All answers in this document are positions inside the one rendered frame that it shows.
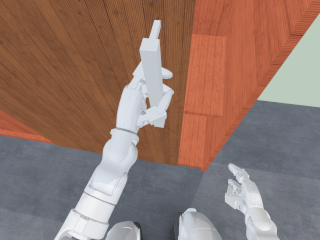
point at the right robot foot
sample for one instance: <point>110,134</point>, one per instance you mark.
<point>176,224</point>

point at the wardrobe door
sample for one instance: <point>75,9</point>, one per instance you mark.
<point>10,124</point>
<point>65,63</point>

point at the robot right forearm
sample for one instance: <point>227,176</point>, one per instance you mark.
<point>259,225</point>

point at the robot right thigh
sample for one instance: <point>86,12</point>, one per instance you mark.
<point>196,226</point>

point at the robot right hand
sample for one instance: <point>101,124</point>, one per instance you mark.
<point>246,195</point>

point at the robot left forearm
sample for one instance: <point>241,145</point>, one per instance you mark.
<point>89,219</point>

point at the handle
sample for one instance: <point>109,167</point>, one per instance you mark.
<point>150,53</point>

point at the robot left hand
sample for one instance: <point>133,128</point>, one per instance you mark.
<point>133,102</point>

